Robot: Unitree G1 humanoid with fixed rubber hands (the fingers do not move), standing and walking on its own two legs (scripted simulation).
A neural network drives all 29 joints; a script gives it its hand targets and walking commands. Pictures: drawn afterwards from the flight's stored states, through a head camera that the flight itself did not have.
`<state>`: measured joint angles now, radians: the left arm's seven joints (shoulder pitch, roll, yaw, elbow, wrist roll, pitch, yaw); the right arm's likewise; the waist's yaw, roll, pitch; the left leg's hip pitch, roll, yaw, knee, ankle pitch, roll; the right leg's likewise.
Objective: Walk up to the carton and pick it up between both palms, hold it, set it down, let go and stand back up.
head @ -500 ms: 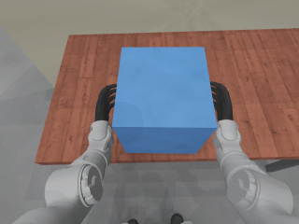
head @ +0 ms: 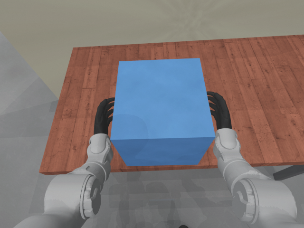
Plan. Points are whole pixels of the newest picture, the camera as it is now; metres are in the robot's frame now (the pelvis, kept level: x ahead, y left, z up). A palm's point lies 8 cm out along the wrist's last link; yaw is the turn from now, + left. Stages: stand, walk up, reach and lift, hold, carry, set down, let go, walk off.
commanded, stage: reach and lift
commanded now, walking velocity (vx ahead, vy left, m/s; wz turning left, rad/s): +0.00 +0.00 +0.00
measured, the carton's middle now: (160, 116) +0.46 -0.01 -0.07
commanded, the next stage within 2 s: none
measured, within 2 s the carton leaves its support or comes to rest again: leaves its support in 0.18 s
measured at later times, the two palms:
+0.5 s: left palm (86, 124) +0.37 +0.17 +0.07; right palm (230, 116) +0.37 -0.17 +0.08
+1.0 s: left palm (80, 118) +0.37 +0.17 +0.09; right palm (229, 110) +0.37 -0.16 +0.10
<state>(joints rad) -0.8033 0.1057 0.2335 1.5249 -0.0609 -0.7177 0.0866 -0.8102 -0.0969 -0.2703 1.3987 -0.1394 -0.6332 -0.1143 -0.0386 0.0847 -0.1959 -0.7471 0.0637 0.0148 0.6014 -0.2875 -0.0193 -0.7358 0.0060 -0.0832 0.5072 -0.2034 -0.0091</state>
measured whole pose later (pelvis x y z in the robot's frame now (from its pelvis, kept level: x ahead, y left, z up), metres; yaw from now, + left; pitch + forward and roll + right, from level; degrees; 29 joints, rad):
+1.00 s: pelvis +0.00 +0.01 +0.02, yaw +4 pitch +8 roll -1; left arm -0.57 0.09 0.11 0.93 -0.08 -0.16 0.11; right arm -0.56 -0.09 -0.06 0.83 0.11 -0.09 -0.15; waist -0.07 0.06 -0.15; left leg -0.32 0.02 -0.02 0.38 -0.20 -0.01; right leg -0.29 -0.02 -0.12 0.30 -0.15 0.00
